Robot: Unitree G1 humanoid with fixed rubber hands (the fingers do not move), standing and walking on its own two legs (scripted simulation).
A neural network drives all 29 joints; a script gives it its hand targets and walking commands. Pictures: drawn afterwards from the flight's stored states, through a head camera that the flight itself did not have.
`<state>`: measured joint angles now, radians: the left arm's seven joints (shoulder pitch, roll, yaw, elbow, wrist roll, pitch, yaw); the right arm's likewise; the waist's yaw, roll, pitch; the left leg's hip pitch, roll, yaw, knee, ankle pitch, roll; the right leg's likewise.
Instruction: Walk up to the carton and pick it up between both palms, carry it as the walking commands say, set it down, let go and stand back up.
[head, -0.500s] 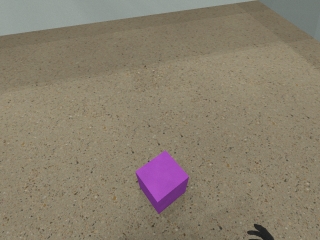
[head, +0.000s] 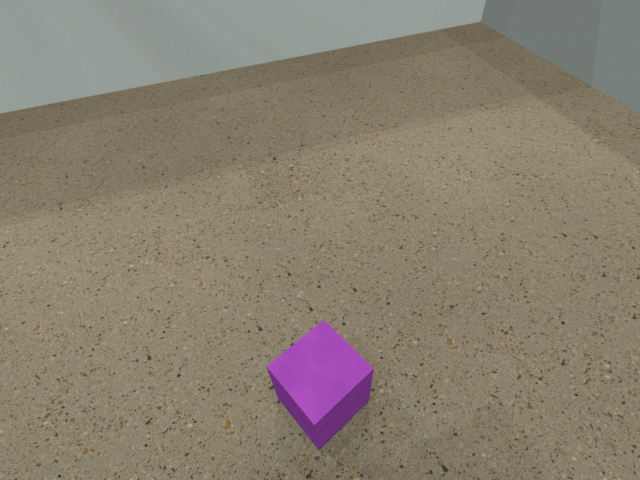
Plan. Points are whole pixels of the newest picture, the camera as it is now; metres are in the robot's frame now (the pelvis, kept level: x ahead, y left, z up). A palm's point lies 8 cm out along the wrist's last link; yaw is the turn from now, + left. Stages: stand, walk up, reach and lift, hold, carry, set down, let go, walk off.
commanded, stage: walk up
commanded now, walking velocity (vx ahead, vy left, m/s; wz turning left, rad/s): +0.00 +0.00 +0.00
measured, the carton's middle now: (321, 384) +0.47 +0.04 -0.66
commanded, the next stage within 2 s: none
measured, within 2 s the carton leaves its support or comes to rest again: neither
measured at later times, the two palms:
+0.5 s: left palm out of the picture -0.01 +0.20 -0.15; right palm out of the picture -0.02 -0.22 -0.15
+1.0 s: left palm out of the picture -0.01 +0.19 -0.15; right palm out of the picture +0.00 -0.22 -0.15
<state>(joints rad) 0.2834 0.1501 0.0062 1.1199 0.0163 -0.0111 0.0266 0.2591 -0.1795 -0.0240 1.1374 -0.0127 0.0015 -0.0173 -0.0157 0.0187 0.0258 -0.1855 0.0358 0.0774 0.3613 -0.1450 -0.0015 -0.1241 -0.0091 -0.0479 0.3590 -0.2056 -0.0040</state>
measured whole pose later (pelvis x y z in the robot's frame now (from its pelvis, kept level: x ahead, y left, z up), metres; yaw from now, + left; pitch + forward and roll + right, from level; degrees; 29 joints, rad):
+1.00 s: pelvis +0.03 -0.02 +0.00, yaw +0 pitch +0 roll +0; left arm 0.35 0.11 0.01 1.14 0.01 -0.03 0.05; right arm 0.29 -0.12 -0.03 1.16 -0.01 0.00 -0.04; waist -0.01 0.00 0.01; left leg -0.17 0.05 0.08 0.36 -0.18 -0.03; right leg -0.11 0.00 -0.05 0.37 -0.25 -0.02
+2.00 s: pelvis +0.16 -0.14 +0.00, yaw +26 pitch +3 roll +1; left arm 0.23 0.23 0.03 0.82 0.03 0.01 0.00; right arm 0.22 -0.32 -0.09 0.86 -0.04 0.04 -0.02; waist 0.00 0.05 0.06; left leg -0.51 0.02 -0.01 1.11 -0.48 -0.03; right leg -0.27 -0.07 -0.14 0.47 -0.25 -0.01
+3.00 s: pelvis +0.11 -0.16 +0.00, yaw +37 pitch +1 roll +0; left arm 0.24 0.25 0.04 0.93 0.02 0.05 0.00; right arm 0.18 -0.21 -0.02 0.90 -0.02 -0.01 -0.01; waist 0.01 -0.04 0.03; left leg -0.21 0.03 0.01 0.43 -0.23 -0.01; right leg -0.36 -0.02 -0.02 0.77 -0.44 0.02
